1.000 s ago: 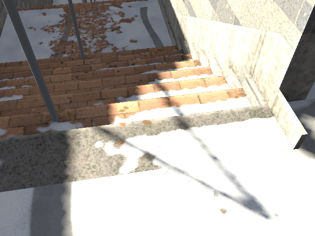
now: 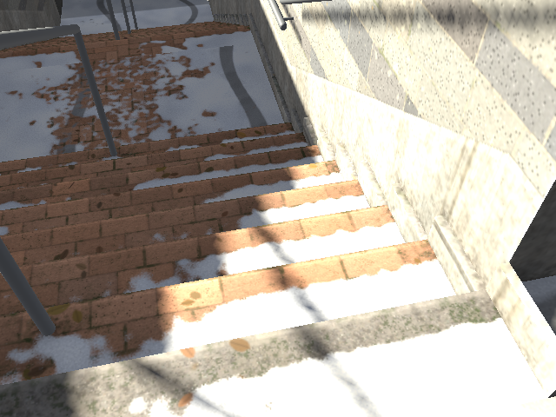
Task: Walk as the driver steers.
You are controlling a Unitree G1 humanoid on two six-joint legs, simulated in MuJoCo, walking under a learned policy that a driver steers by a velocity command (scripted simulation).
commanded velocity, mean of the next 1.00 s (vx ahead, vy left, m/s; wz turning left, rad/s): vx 0.50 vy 0.00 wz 0.19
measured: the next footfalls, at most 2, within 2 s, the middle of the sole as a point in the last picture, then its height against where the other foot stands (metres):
right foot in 0.28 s outside the picture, level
left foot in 0.84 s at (252, 392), level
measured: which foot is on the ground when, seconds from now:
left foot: down 0.00-0.30, up 0.32-0.82, down 0.84-1.00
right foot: up 0.00-0.26, down 0.28-0.86, up 0.88-1.00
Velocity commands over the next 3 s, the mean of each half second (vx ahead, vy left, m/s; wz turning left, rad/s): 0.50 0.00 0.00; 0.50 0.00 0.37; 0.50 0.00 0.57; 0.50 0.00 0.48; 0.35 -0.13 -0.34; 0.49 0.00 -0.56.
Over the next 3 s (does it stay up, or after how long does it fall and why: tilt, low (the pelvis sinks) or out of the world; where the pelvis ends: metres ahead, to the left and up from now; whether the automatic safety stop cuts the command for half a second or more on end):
stays up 1.30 0.42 -0.38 its command is cut before an obstacle after 2.1 s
